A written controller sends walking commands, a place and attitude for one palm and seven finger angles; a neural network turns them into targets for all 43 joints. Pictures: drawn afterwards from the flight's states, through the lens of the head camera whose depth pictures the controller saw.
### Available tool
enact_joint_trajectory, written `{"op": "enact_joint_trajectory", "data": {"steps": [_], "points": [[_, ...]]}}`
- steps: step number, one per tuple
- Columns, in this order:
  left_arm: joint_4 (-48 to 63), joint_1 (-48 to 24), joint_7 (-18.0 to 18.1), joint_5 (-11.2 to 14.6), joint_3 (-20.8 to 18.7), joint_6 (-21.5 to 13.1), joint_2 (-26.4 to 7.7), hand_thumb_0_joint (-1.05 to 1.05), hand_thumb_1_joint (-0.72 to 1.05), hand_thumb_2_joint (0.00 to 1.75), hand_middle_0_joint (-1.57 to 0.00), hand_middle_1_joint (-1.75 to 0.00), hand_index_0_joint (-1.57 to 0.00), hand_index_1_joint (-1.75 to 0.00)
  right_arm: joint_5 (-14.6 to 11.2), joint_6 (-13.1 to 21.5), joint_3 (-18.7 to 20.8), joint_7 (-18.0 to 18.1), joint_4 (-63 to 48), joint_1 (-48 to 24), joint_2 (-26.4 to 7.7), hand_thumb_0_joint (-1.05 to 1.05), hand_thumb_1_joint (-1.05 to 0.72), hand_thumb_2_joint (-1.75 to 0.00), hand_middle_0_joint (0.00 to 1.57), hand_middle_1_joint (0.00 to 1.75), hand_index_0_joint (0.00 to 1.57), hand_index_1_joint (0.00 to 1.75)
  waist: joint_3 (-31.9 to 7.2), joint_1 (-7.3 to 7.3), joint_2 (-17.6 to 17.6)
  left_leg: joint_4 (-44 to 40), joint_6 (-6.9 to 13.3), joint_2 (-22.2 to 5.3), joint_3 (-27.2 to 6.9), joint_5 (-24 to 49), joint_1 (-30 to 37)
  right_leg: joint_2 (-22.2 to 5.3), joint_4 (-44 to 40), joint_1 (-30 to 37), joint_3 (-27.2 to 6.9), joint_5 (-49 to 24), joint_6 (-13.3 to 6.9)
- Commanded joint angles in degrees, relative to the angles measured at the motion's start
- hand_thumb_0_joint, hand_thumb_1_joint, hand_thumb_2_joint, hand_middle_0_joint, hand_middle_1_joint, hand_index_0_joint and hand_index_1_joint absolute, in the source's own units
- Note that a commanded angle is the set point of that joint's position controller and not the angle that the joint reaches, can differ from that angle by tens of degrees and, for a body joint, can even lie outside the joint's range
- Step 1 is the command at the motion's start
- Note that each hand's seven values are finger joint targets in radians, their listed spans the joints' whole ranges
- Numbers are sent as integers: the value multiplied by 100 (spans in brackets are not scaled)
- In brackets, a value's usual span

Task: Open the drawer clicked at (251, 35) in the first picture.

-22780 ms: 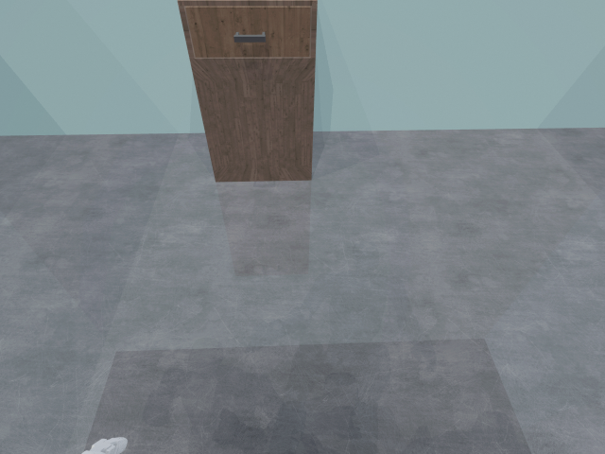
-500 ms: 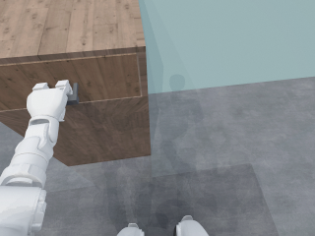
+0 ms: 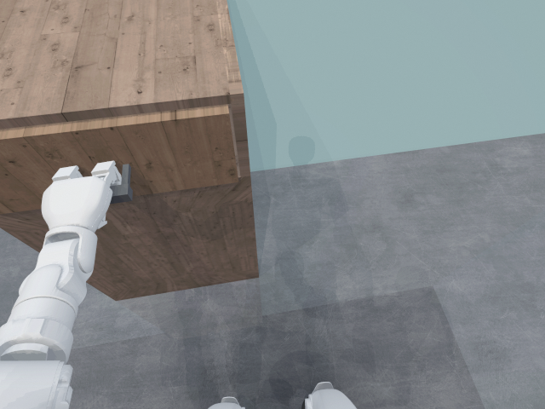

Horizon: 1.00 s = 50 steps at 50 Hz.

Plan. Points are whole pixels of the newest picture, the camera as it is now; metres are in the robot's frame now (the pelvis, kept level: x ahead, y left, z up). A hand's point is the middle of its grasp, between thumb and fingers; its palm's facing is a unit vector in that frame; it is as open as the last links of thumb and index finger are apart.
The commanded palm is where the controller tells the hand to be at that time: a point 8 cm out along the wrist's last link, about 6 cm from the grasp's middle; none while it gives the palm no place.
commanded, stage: pull the drawer open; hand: left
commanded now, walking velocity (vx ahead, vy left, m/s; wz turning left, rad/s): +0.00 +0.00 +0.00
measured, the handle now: (93, 186) +0.45 +0.29 +0.01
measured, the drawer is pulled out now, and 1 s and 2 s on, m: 0.01 0.15 0.26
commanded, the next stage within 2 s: none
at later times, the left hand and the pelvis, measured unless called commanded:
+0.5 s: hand (92, 261) +0.33 +0.27 -0.01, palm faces -0.03 -0.05 -1.00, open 5.2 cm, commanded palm +0.30 +0.28 +0.05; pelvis +0.00 +0.00 +0.01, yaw +1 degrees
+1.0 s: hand (87, 303) +0.27 +0.26 -0.01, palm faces -0.03 -0.04 -1.00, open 5.2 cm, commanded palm +0.24 +0.27 +0.05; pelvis +0.00 -0.02 +0.01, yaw +1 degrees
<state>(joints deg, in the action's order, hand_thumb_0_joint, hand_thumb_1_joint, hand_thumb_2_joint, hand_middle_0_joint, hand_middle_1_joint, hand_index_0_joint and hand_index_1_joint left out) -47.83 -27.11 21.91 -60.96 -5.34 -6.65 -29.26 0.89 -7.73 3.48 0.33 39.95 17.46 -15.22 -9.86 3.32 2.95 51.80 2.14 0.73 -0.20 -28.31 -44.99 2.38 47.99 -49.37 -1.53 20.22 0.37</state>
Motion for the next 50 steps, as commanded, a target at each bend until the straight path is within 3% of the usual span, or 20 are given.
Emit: {"op": "enact_joint_trajectory", "data": {"steps": [1,4,6,10,14,17,18,23,25,28,30,39,44,47,50], "points": [[1381,-736,336,123,-579,61,-1499,0,90,90,-40,-135,-40,-135,10,86,296,80,-536,272,-874,0,-90,-90,20,30,20,30,-2327,-343,19,-630,-32,-34,-10,3575,1090,16,-225,2243,232,-2549,-280],[1631,-545,406,84,-340,165,-1150,0,90,90,-40,-135,-40,-135,-21,112,310,62,-592,185,-855,0,-90,-90,20,30,20,30,-2063,-298,154,-695,-79,-76,-45,3637,1349,36,-288,1994,328,-2268,-276],[1837,-438,464,95,-501,245,-1285,0,90,90,-40,-135,-40,-135,-6,108,305,65,-611,101,-874,0,-90,-90,20,30,20,30,-2115,-333,107,-704,-77,-80,-52,3688,1406,35,-297,2090,312,-2305,-285],[1986,-362,505,44,-239,416,-983,0,90,90,-40,-135,-40,-135,-26,144,282,96,-672,-22,-822,0,-90,-90,20,30,20,30,-1908,-289,194,-794,-113,-71,-54,3432,1486,33,-347,1997,361,-2084,-290],[2267,-127,541,42,-113,547,-774,0,90,90,-40,-135,-40,-135,-29,188,282,116,-725,-155,-777,0,-90,-90,20,30,20,30,-1854,-294,237,-794,-171,-102,-95,3703,1761,33,-377,1934,396,-2080,-292],[2362,45,512,70,-218,613,-874,0,90,90,-40,-135,-40,-135,-22,207,244,149,-759,-245,-774,0,-90,-90,20,30,20,30,-1835,-338,71,-823,-147,-77,-94,3588,1678,15,-385,2103,369,-2138,-289],[2440,8,502,65,-88,617,-736,0,90,90,-40,-135,-40,-135,-26,225,242,163,-801,-273,-757,0,-90,-90,20,30,20,30,-1822,-303,66,-843,-142,-65,-86,3444,1674,15,-406,2110,372,-2095,-284],[2701,512,467,87,-259,598,-833,0,90,90,-40,-135,-40,-135,-7,268,203,212,-875,-468,-714,0,-90,-90,20,30,20,30,-1816,-439,35,-876,-120,-12,-34,3316,1622,-7,-434,2360,312,-2198,-299],[2714,598,461,83,-263,595,-827,0,90,90,-40,-135,-40,-135,-16,278,172,230,-909,-552,-699,0,-90,-90,20,30,20,30,-1587,-435,-57,-925,-108,19,-17,2984,1468,-6,-476,2357,311,-2078,-302],[2796,552,493,30,-218,560,-794,0,90,90,-40,-135,-40,-135,-5,318,165,245,-904,-604,-678,0,-90,-90,20,30,20,30,-1490,-435,107,-942,-112,43,-8,2804,1466,-9,-466,2274,315,-1932,-320],[2938,858,532,7,-316,550,-838,0,90,90,-40,-135,-40,-135,7,332,163,250,-943,-669,-657,0,-90,-90,20,30,20,30,-1652,-519,155,-928,-122,54,-14,2915,1524,-10,-440,2358,294,-2000,-331],[3424,1491,618,80,-178,616,-539,0,90,90,-40,-135,-40,-135,4,445,174,266,-1025,-822,-616,0,-90,-90,20,30,20,30,-1649,-479,-52,-905,-106,74,16,2822,1548,-26,-473,2495,251,-2183,-301],[3673,2039,638,110,-326,597,-606,0,90,90,-40,-135,-40,-135,16,503,153,272,-1067,-961,-597,0,-90,-90,20,30,20,30,-1577,-584,-112,-939,-87,102,46,2686,1477,-44,-492,2663,194,-2230,-303],[3864,2210,665,98,-412,587,-672,0,90,90,-40,-135,-40,-135,22,522,137,269,-1082,-1048,-592,0,-90,-90,20,30,20,30,-1482,-611,41,-973,-99,112,41,2609,1488,-60,-494,2645,174,-2170,-315],[3853,2249,692,77,-395,590,-628,0,90,90,-40,-135,-40,-135,22,556,137,279,-1059,-1118,-577,0,-90,-90,20,30,20,30,-1288,-573,-67,-972,-86,124,63,2338,1412,-49,-544,2537,173,-1970,-305]]}}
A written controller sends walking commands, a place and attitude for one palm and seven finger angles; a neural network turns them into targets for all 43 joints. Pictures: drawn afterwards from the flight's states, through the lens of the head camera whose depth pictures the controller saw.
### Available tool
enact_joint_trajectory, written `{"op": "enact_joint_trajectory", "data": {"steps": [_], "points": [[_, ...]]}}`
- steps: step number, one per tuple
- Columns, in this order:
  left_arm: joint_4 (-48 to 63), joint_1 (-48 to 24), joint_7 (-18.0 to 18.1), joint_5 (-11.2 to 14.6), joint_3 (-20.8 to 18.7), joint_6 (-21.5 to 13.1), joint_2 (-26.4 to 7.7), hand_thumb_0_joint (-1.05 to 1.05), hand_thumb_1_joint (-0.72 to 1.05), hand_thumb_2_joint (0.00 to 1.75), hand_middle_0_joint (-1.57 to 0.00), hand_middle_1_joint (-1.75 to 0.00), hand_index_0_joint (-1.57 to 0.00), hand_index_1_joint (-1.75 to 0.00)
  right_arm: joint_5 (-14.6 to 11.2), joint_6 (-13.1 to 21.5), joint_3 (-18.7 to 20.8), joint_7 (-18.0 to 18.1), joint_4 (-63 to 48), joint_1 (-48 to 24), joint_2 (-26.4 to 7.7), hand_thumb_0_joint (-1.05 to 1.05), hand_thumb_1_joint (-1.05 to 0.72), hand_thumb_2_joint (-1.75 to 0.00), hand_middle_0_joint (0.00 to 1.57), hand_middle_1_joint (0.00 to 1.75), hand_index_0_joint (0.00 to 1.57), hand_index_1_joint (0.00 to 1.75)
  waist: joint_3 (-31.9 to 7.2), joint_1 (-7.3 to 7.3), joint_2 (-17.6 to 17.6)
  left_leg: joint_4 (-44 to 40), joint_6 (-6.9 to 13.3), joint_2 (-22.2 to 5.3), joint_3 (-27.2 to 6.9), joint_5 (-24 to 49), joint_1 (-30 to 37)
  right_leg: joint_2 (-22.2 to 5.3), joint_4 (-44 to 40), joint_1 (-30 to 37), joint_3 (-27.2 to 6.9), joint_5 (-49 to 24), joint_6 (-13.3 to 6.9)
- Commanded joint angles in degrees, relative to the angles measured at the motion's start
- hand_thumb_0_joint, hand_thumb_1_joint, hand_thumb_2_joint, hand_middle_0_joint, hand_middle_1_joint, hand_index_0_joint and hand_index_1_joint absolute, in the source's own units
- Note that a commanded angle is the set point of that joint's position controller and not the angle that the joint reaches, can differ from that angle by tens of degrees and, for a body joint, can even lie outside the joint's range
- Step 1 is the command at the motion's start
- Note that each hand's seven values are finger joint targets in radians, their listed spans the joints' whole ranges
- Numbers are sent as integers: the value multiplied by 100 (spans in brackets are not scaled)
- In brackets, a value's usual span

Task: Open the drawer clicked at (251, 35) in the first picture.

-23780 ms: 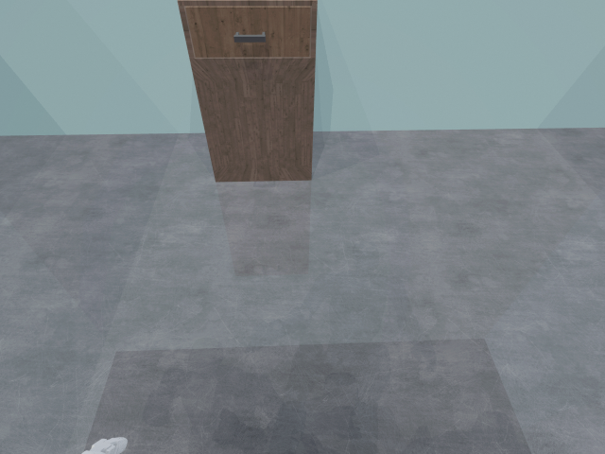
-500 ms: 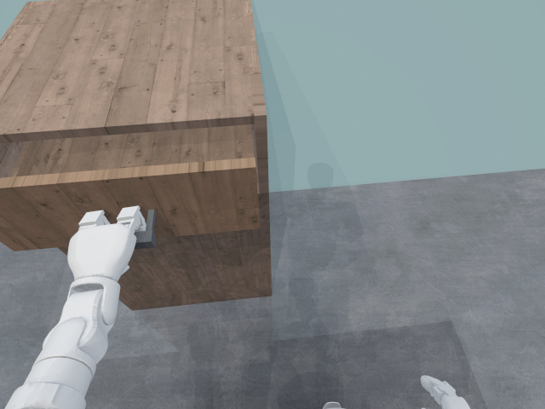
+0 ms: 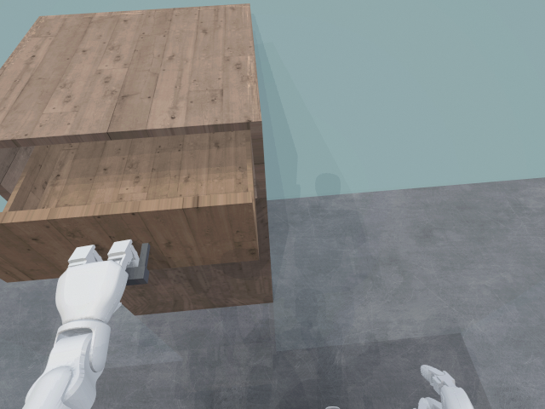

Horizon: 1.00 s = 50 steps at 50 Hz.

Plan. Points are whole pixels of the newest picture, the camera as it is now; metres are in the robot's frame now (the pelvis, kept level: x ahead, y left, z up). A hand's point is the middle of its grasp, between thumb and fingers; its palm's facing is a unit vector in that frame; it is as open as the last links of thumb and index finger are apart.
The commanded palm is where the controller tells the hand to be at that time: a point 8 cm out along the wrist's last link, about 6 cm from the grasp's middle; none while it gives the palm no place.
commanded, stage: pull the drawer open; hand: left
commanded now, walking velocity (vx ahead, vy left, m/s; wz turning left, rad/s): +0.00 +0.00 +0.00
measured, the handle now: (110, 265) +0.32 +0.28 +0.00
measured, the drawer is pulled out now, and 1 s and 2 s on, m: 0.15 0.26 0.30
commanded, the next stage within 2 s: open the thumb to release the handle in 1.64 s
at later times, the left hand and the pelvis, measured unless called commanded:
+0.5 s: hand (103, 335) +0.22 +0.27 -0.02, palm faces -0.03 -0.04 -1.00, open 5.2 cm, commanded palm +0.19 +0.27 +0.04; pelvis +0.00 +0.00 +0.00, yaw +0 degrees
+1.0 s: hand (94, 379) +0.17 +0.26 -0.02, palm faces -0.04 -0.05 -1.00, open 5.4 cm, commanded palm +0.13 +0.26 +0.04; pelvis +0.00 +0.00 -0.01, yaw +0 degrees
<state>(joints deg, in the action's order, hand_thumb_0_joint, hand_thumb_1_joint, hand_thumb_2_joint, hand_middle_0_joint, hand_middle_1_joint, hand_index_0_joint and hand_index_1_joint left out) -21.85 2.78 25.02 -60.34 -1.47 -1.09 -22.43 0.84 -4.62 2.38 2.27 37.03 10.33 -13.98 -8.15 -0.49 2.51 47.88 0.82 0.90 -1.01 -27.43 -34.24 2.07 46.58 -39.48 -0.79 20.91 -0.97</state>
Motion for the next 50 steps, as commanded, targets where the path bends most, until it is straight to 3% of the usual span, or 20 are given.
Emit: {"op": "enact_joint_trajectory", "data": {"steps": [1,8,10,12,15,17,22,27,28,31,33,40,42,44,46,50], "points": [[1328,-698,388,23,-905,16,-1429,0,90,90,-40,-135,-40,-135,38,238,242,96,-762,-443,-722,0,-90,-90,20,30,20,30,-1494,-236,36,-574,47,115,138,2296,334,-20,-390,1588,73,-2074,-187],[1444,-391,439,1,-846,40,-1308,0,90,90,-40,-135,-40,-135,34,285,224,106,-792,-552,-669,0,-90,-90,20,30,20,30,-1356,-266,22,-568,44,153,141,1989,282,-23,-391,1503,70,-1800,-179],[1571,-259,456,-33,-911,26,-1362,0,90,90,-40,-135,-40,-135,48,294,227,109,-815,-592,-653,0,-90,-90,20,30,20,30,-1457,-310,46,-547,38,159,135,2070,315,-19,-362,1551,37,-1889,-189],[1740,-115,471,-50,-790,46,-1199,0,90,90,-40,-135,-40,-135,51,303,223,96,-853,-626,-629,0,-90,-90,20,30,20,30,-1562,-293,101,-519,25,134,129,2312,490,-16,-320,1500,77,-2039,-196],[1721,300,466,26,-784,90,-1095,0,90,90,-40,-135,-40,-135,31,338,222,82,-889,-681,-617,0,-90,-90,20,30,20,30,-1317,-309,-113,-537,27,145,130,2116,369,-10,-379,1513,83,-1936,-178],[1964,303,476,-5,-898,70,-1241,0,90,90,-40,-135,-40,-135,57,335,199,86,-930,-745,-618,0,-90,-90,20,30,20,30,-1461,-368,-7,-554,18,144,111,2171,430,-21,-335,1569,41,-1956,-194],[2213,672,520,-45,-805,102,-1075,0,90,90,-40,-135,-40,-135,60,362,184,54,-997,-849,-592,0,-90,-90,20,30,20,30,-1275,-369,170,-547,0,136,107,2220,511,-14,-328,1403,64,-1909,-215],[2397,1137,571,-28,-896,102,-1071,0,90,90,-40,-135,-40,-135,83,393,174,45,-1035,-889,-574,0,-90,-90,20,30,20,30,-1373,-417,-64,-515,6,147,105,2158,480,-17,-306,1508,38,-1925,-203],[2478,1170,577,-24,-764,95,-928,0,90,90,-40,-135,-40,-135,76,407,186,38,-1045,-922,-558,0,-90,-90,20,30,20,30,-1236,-370,47,-509,-2,145,104,2119,501,-18,-325,1407,36,-1919,-208],[2680,1524,627,-20,-863,94,-964,0,90,90,-40,-135,-40,-135,88,414,180,8,-1069,-967,-559,0,-90,-90,20,30,20,30,-1294,-414,77,-501,-20,125,85,2220,554,-4,-287,1398,59,-1876,-231],[2816,1797,648,-25,-710,115,-787,0,90,90,-40,-135,-40,-135,94,432,179,-25,-1105,-951,-526,0,-90,-90,20,30,20,30,-1262,-420,33,-471,-30,112,73,2359,589,-6,-239,1356,102,-1947,-224],[3066,2101,716,-57,-770,158,-824,0,90,90,-40,-135,-40,-135,127,414,145,-47,-1153,-1030,-528,0,-90,-90,20,30,20,30,-1098,-419,-7,-437,-23,117,73,2098,521,-5,-237,1236,67,-1744,-225],[3227,2352,740,-80,-781,140,-832,0,90,90,-40,-135,-40,-135,139,408,133,-66,-1195,-1037,-513,0,-90,-90,20,30,20,30,-1157,-487,236,-431,-54,107,63,2296,633,-11,-178,1222,68,-1779,-244],[3264,2485,732,-64,-627,153,-681,0,90,90,-40,-135,-40,-135,139,409,134,-95,-1214,-1046,-506,0,-90,-90,20,30,20,30,-1024,-444,106,-384,-40,101,62,2266,610,1,-188,1115,90,-1743,-229],[3376,2402,736,-56,-726,131,-783,0,90,90,-40,-135,-40,-135,149,391,127,-91,-1227,-1068,-529,0,-90,-90,20,30,20,30,-990,-428,77,-400,-43,99,39,2174,559,14,-189,1108,75,-1663,-244],[3465,2934,749,-24,-758,78,-761,0,90,90,-40,-135,-40,-135,162,389,115,-117,-1291,-1059,-490,0,-90,-90,20,30,20,30,-1039,-498,-49,-327,-12,130,62,2109,511,-5,-164,1180,17,-1775,-224]]}}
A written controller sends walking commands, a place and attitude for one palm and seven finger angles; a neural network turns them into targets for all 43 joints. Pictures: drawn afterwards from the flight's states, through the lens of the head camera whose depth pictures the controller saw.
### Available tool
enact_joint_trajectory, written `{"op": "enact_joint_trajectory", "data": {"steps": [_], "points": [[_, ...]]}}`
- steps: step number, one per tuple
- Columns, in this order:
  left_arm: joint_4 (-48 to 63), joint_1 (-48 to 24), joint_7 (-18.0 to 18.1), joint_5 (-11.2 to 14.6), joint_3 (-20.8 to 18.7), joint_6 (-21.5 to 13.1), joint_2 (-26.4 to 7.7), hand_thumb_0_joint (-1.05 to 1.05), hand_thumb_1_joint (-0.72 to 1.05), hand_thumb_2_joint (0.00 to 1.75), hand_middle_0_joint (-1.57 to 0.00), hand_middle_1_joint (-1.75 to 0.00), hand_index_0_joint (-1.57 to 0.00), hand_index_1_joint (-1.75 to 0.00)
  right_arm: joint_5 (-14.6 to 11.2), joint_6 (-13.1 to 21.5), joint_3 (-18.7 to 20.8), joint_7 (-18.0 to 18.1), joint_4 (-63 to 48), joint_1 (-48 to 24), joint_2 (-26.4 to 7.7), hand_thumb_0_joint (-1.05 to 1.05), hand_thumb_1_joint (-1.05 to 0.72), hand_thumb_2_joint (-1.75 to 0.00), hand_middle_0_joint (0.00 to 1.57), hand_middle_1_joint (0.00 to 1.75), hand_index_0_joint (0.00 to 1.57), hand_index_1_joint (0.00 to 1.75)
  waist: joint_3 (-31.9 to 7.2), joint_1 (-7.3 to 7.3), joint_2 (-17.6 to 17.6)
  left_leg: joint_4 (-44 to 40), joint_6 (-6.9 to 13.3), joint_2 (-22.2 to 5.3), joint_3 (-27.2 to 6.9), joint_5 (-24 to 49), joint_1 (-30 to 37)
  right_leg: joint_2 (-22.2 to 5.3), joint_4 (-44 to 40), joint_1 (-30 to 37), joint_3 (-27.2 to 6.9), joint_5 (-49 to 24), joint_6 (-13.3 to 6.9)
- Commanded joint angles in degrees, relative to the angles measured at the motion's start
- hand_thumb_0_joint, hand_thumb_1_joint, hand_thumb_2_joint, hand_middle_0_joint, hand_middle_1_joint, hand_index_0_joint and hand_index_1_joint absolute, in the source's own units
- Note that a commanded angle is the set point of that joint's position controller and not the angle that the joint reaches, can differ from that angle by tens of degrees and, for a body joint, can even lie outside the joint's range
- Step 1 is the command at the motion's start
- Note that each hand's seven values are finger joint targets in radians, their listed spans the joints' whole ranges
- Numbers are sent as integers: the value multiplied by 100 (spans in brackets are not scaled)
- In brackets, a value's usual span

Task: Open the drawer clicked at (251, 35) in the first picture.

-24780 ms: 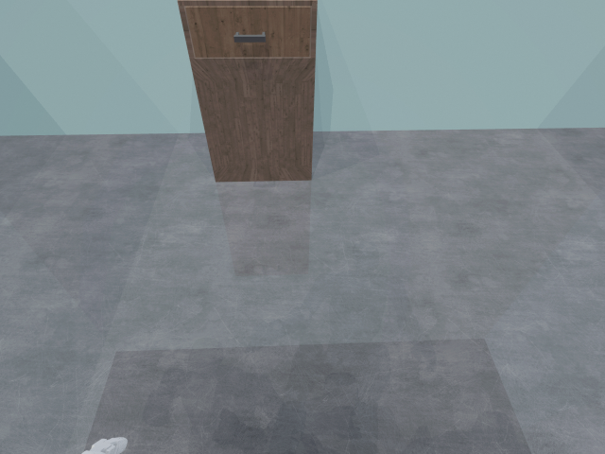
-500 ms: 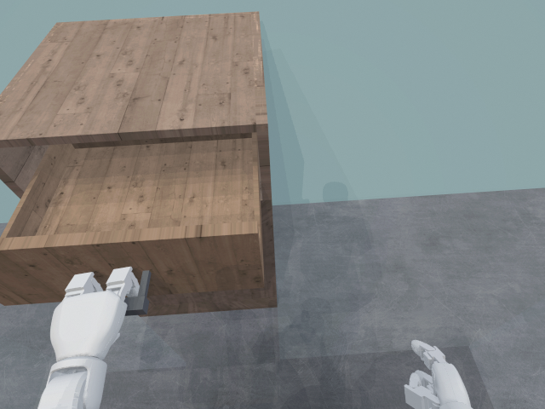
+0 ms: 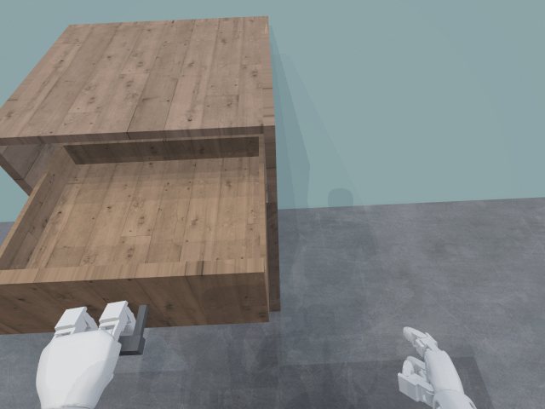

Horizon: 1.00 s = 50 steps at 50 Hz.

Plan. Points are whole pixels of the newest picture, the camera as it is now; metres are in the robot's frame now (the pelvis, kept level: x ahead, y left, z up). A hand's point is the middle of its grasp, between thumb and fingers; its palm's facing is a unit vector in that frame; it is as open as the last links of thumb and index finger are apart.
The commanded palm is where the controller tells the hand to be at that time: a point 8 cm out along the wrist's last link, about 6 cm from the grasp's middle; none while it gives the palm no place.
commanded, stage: pull the drawer open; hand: left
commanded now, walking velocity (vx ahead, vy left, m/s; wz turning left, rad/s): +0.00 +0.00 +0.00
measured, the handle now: (103, 330) +0.21 +0.27 +0.01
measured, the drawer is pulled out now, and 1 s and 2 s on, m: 0.26 0.30 0.30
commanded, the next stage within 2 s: open the thumb to release the handle in 0.64 s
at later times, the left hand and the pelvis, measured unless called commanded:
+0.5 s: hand (93, 404) +0.13 +0.25 -0.01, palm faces -0.06 -0.06 -1.00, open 5.5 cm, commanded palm +0.08 +0.25 +0.04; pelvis +0.00 -0.01 -0.01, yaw +0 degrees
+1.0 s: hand (91, 403) +0.13 +0.25 -0.01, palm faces -0.01 -0.05 -1.00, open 7.1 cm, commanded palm +0.10 +0.25 +0.04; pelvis -0.01 +0.00 -0.02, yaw +0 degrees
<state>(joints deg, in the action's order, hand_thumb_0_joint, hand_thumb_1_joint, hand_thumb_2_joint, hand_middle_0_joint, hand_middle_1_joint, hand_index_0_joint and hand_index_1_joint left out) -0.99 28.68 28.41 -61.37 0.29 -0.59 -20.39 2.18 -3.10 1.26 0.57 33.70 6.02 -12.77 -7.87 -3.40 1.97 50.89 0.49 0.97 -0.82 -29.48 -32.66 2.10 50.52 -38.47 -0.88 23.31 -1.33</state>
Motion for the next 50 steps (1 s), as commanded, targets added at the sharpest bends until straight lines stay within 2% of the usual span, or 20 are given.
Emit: {"op": "enact_joint_trajectory", "data": {"steps": [1,5,7,8,13,20,22,27,28,31,34,36,37,38,40,43,45,46,48,50], "points": [[1407,327,415,87,-989,24,-1016,0,90,90,-40,-135,-40,-135,31,220,215,59,-967,-649,-632,0,-90,-90,20,30,20,30,-1040,-196,68,-638,10,126,33,2316,333,-4,-556,1063,4,-2026,-203],[1458,459,439,41,-919,-20,-938,0,90,90,-40,-135,-40,-135,40,212,207,31,-994,-660,-608,0,-90,-90,20,30,20,30,-862,-197,149,-605,15,129,26,2147,292,6,-540,871,11,-1764,-206],[1581,635,456,55,-932,-29,-951,0,90,90,-40,-135,-40,-135,56,210,203,11,-1032,-639,-605,0,-90,-90,20,30,20,30,-990,-248,241,-589,0,130,29,2214,358,-4,-508,896,8,-1735,-212],[1517,712,462,56,-963,-35,-969,0,90,90,-40,-135,-40,-135,38,205,208,10,-1019,-647,-589,0,-90,-90,20,30,20,30,-880,-242,186,-585,1,118,28,2162,315,15,-519,830,11,-1670,-216],[1722,1094,472,117,-929,-116,-919,0,90,90,-40,-135,-40,-135,66,209,207,-30,-1091,-611,-599,0,-90,-90,20,30,20,30,-958,-258,58,-512,13,125,4,2177,282,8,-468,809,-20,-1713,-212],[1923,1436,518,122,-894,-201,-893,0,90,90,-40,-135,-40,-135,100,177,203,-101,-1182,-595,-615,0,-90,-90,20,30,20,30,-833,-237,47,-415,30,126,10,2023,180,-2,-439,595,-81,-1533,-223],[2009,1697,533,149,-991,-236,-947,0,90,90,-40,-135,-40,-135,105,174,210,-119,-1244,-553,-618,0,-90,-90,20,30,20,30,-953,-291,58,-380,25,121,15,2105,205,-9,-407,627,-133,-1610,-225],[2023,2374,500,251,-1003,-247,-910,0,90,90,-40,-135,-40,-135,87,137,188,-159,-1325,-602,-610,0,-90,-90,20,30,20,30,-868,-363,13,-353,43,125,48,2067,42,-50,-424,755,-224,-1788,-221],[1969,2487,516,249,-1132,-248,-992,0,90,90,-40,-135,-40,-135,67,122,188,-156,-1317,-599,-604,0,-90,-90,20,30,20,30,-867,-407,61,-379,48,112,61,2062,-12,-37,-407,811,-184,-1780,-221],[2065,2319,524,229,-1053,-246,-922,0,90,90,-40,-135,-40,-135,102,99,191,-174,-1338,-587,-626,0,-90,-90,20,30,20,30,-773,-303,58,-345,49,96,9,2114,-29,-22,-382,644,-167,-1751,-231],[1947,2549,545,260,-1198,-305,-976,0,90,90,-40,-135,-40,-135,94,97,197,-167,-1336,-577,-612,0,-90,-90,20,30,20,30,-780,-354,15,-304,69,108,29,2031,-91,-26,-362,678,-163,-1791,-221],[2023,2379,565,258,-1250,-323,-1023,0,90,90,-40,-135,-40,-135,109,71,209,-159,-1347,-551,-637,0,-90,-90,20,30,20,30,-819,-297,57,-291,62,104,10,2052,-78,-23,-339,612,-148,-1762,-229],[2125,971,590,161,-959,-325,-959,0,90,90,-40,-135,-40,-135,152,61,213,-150,-1239,-563,-710,0,-90,-90,20,30,20,30,-690,65,-53,-138,62,136,-40,1778,-71,-35,-324,89,-220,-1487,-203],[1987,1238,654,106,-1236,-372,-1024,0,83,87,-40,-134,-40,-134,158,99,276,-107,-1258,-446,-653,0,-90,-90,20,30,20,30,-859,-140,81,-181,72,117,-10,1723,-85,-17,-270,253,-47,-1320,-194],[1833,1514,677,80,-1087,-358,-901,0,69,81,-38,-133,-38,-133,158,147,263,-134,-1254,-415,-653,0,-90,-90,20,30,20,30,-931,-161,178,-145,22,102,-29,1935,36,16,-199,114,-10,-1335,-231],[2095,1392,674,132,-941,-285,-834,0,48,72,-37,-130,-37,-130,145,154,309,-147,-1279,-357,-672,0,-90,-90,20,30,20,30,-1263,-126,156,-101,-16,77,-42,2235,234,17,-154,160,29,-1460,-212],[1934,1460,654,148,-950,-177,-867,0,34,66,-36,-129,-36,-129,111,131,267,-114,-1279,-414,-663,0,-90,-90,20,30,20,30,-1106,-130,-40,-142,8,99,-35,2027,38,9,-204,310,40,-1506,-188],[1948,1327,653,142,-1044,-138,-976,0,27,63,-35,-128,-35,-128,96,107,253,-81,-1287,-443,-680,0,-90,-90,20,30,20,30,-1065,-140,43,-201,3,104,-31,1980,7,7,-237,350,2,-1507,-205],[1822,1368,608,122,-813,-62,-786,0,13,57,-35,-127,-35,-127,87,119,228,-83,-1277,-452,-638,0,-90,-90,20,30,20,30,-953,-133,-96,-242,22,86,-17,1927,21,0,-282,380,52,-1478,-185],[1841,1357,546,146,-737,-18,-774,0,-1,51,-33,-125,-33,-125,63,131,206,-75,-1290,-481,-634,0,-90,-90,20,30,20,30,-952,-159,-190,-297,39,88,-15,1878,-10,-17,-337,514,32,-1509,-174]]}}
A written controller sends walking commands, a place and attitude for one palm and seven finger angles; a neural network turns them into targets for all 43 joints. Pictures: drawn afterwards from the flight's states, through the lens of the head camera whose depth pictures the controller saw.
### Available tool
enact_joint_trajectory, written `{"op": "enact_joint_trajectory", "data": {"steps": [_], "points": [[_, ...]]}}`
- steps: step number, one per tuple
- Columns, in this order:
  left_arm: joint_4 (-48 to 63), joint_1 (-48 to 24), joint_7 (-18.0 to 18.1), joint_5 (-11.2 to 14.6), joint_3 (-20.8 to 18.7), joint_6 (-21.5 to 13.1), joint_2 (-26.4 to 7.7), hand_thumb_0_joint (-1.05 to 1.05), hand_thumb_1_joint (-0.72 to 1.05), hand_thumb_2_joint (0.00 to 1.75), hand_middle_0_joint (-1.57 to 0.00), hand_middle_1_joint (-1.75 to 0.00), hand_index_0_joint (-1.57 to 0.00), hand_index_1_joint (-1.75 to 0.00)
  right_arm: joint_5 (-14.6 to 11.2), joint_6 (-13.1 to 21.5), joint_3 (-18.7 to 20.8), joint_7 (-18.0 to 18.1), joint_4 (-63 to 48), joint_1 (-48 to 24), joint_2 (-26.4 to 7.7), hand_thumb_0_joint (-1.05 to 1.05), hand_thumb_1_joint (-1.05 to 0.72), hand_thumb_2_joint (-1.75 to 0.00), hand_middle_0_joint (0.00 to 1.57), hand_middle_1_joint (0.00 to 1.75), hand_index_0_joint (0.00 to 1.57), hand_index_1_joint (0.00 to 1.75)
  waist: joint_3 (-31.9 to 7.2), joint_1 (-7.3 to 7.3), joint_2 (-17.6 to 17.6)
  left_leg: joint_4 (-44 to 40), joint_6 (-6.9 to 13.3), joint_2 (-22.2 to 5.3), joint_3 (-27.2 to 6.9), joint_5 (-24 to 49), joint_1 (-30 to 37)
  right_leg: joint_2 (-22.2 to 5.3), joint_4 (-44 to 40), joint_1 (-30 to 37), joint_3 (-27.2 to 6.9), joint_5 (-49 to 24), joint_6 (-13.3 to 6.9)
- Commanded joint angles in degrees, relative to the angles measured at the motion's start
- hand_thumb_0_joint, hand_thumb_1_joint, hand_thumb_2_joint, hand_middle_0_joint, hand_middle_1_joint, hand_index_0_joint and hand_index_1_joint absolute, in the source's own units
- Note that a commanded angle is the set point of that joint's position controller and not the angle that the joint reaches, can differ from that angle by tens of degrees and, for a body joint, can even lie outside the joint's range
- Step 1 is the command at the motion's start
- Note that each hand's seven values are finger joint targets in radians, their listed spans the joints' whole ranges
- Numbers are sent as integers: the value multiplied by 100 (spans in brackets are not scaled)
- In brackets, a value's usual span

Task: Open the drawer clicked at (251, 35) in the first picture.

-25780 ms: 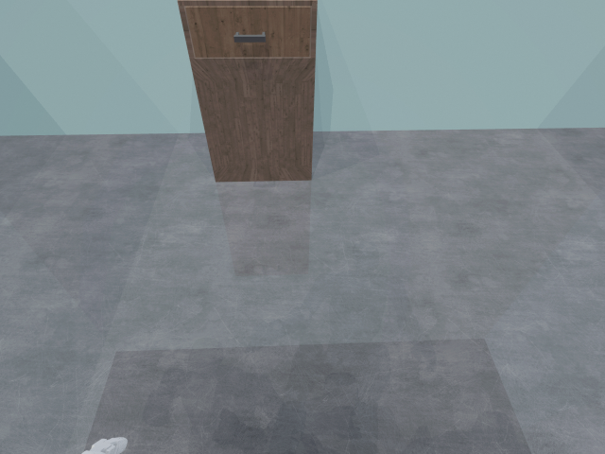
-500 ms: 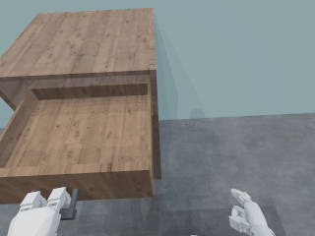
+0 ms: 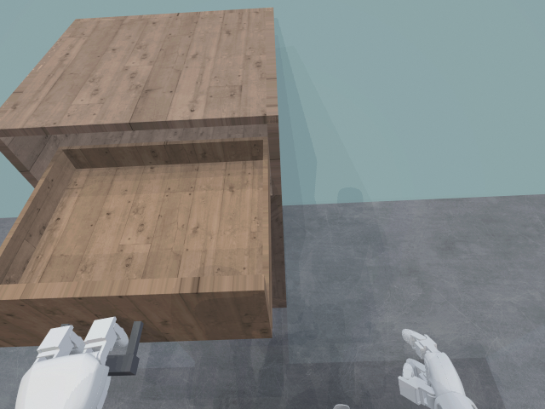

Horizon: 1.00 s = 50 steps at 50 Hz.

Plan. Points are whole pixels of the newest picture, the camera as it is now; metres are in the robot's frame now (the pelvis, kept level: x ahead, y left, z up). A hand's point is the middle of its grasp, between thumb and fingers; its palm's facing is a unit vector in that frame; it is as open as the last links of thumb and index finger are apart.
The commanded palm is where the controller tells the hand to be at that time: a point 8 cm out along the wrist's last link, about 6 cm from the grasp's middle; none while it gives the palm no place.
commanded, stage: open the thumb to release the handle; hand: left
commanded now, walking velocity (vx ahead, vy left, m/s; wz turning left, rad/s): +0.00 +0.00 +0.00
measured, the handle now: (95, 348) +0.18 +0.27 +0.02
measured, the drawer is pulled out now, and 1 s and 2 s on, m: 0.30 0.30 0.30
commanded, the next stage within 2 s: lift the hand off the handle in 0.24 s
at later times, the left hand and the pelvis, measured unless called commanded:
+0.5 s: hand (92, 396) +0.13 +0.25 +0.00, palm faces -0.02 -0.06 -1.00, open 13.7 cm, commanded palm +0.11 +0.26 +0.05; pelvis -0.01 -0.01 +0.01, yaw +1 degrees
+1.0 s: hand (72, 378) +0.14 +0.26 +0.05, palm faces +0.02 -0.05 -1.00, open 13.4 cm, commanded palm +0.12 +0.26 +0.11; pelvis -0.01 -0.01 +0.02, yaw +1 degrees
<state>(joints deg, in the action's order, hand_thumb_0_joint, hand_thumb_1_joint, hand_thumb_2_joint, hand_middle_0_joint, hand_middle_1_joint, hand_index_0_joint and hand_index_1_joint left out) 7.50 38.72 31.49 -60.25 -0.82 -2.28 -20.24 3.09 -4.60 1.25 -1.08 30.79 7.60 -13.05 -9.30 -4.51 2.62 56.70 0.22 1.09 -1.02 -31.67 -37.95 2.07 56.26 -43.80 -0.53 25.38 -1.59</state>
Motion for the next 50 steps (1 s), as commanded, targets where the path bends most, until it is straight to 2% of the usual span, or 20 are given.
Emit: {"op": "enact_joint_trajectory", "data": {"steps": [1,4,7,9,12,15,16,17,18,22,25,29,31,32,35,37,38,39,46,50], "points": [[1020,375,220,52,-741,161,-898,0,-8,48,-33,-124,-33,-124,-47,268,192,119,-1024,-672,-614,0,-90,-90,20,30,20,30,-842,-67,-176,-941,69,72,5,2137,510,-14,-935,1163,-9,-1772,-157],[894,154,115,50,-545,214,-785,0,-29,39,-32,-122,-32,-122,-54,277,156,130,-998,-679,-601,0,-90,-90,20,30,20,30,-553,-7,-358,-1027,89,78,9,1798,448,-33,-1072,1077,-15,-1439,-127],[719,3,34,59,-675,199,-911,0,-50,30,-30,-120,-30,-120,-70,302,125,197,-954,-707,-583,0,-90,-90,20,30,20,30,-445,-24,-345,-1123,124,96,41,1497,380,-65,-1231,1197,-88,-1210,-113],[719,46,-6,45,-617,136,-861,0,-50,30,-30,-120,-30,-120,-56,332,124,198,-959,-686,-571,0,-90,-90,20,30,20,30,-471,-46,-324,-1126,132,105,49,1499,440,-75,-1271,1213,-107,-1213,-118],[674,-54,-27,53,-851,50,-1077,0,-50,30,-30,-120,-30,-120,-58,338,123,234,-923,-689,-567,0,-90,-90,20,30,20,30,-529,-72,-235,-1148,124,134,69,1473,425,-103,-1317,1331,-193,-1239,-115],[693,-7,-28,59,-736,-41,-953,0,-50,30,-30,-120,-30,-120,-41,354,145,220,-910,-702,-565,0,-90,-90,20,30,20,30,-478,-55,-134,-1101,133,147,92,1484,462,-114,-1348,1261,-212,-1287,-117],[618,103,-12,89,-904,-63,-1044,0,-50,30,-30,-120,-30,-120,-52,355,159,224,-904,-672,-567,0,-90,-90,20,30,20,30,-485,-71,-162,-1139,124,137,75,1518,401,-102,-1346,1343,-194,-1335,-127],[314,-12,-28,59,-566,-52,-725,0,-50,30,-30,-120,-30,-120,-35,349,151,212,-847,-673,-569,0,-90,-90,20,30,20,30,-256,47,-358,-1069,128,137,80,1368,279,-100,-1332,1118,-144,-1175,-91],[408,-275,-42,66,-537,-90,-729,0,-50,30,-30,-120,-30,-120,-46,359,187,216,-864,-687,-597,0,-90,-90,20,30,20,30,-211,71,-377,-1072,139,125,54,1229,209,-104,-1355,1032,-139,-983,-86],[485,-622,82,-31,-846,-160,-1038,0,-50,30,-30,-120,-30,-120,-14,410,218,258,-831,-664,-599,0,-90,-90,20,30,20,30,-621,0,-168,-1008,138,152,73,1222,294,-120,-1286,1042,-182,-849,-110],[458,-662,138,-31,-805,-139,-991,0,-50,30,-30,-120,-30,-120,-13,411,237,275,-795,-658,-596,0,-90,-90,20,30,20,30,-819,29,-300,-918,141,165,100,1339,294,-127,-1238,1114,-183,-1128,-94],[342,-666,126,18,-812,-24,-993,0,-50,30,-30,-120,-30,-120,-55,415,230,308,-771,-674,-616,0,-90,-90,20,30,20,30,-721,34,-177,-970,134,162,93,1368,214,-122,-1239,1209,-144,-1277,-93],[339,-751,130,26,-944,24,-1124,0,-50,30,-30,-120,-30,-120,-65,406,226,342,-760,-693,-622,0,-90,-90,20,30,20,30,-808,29,-219,-996,134,148,79,1448,222,-103,-1232,1281,-149,-1369,-100],[277,-817,114,58,-826,69,-1029,0,-50,30,-30,-120,-30,-120,-69,404,211,351,-749,-695,-618,0,-90,-90,20,30,20,30,-724,76,-330,-1005,146,147,82,1353,193,-131,-1281,1291,-133,-1296,-66],[591,-1077,91,96,-1041,106,-1320,0,-50,30,-30,-120,-30,-120,-100,427,201,412,-753,-738,-607,0,-90,-90,20,30,20,30,-756,24,-123,-1125,153,148,78,1269,332,-135,-1409,1389,-166,-1043,-70],[797,-958,74,136,-1203,139,-1498,0,-50,30,-30,-120,-30,-120,-97,429,178,432,-773,-727,-592,0,-90,-90,20,30,20,30,-945,-30,-44,-1191,150,142,83,1475,527,-155,-1433,1599,-201,-1296,-82],[855,-831,35,178,-1124,150,-1388,0,-50,30,-30,-120,-30,-120,-120,437,174,436,-791,-750,-574,0,-90,-90,20,30,20,30,-870,-40,43,-1229,147,141,97,1487,577,-150,-1478,1606,-159,-1293,-81],[926,-920,10,217,-1145,139,-1425,0,-50,30,-30,-120,-30,-120,-123,441,159,437,-783,-758,-579,0,-90,-90,20,30,20,30,-840,-6,-81,-1256,152,136,80,1504,593,-144,-1509,1620,-170,-1300,-74],[1269,-616,-169,364,-1169,87,-1402,0,-50,30,-30,-120,-30,-120,-145,514,143,368,-827,-808,-583,0,-90,-90,20,30,20,30,-521,-22,133,-1532,129,68,46,1684,894,-133,-1714,1659,-63,-1241,-99],[1357,-695,-327,435,-1022,151,-1288,0,-50,30,-30,-120,-30,-120,-167,515,133,340,-850,-832,-587,0,-90,-90,20,30,20,30,-302,19,34,-1666,136,46,31,1552,987,-143,-1863,1672,-34,-1062,-59]]}}
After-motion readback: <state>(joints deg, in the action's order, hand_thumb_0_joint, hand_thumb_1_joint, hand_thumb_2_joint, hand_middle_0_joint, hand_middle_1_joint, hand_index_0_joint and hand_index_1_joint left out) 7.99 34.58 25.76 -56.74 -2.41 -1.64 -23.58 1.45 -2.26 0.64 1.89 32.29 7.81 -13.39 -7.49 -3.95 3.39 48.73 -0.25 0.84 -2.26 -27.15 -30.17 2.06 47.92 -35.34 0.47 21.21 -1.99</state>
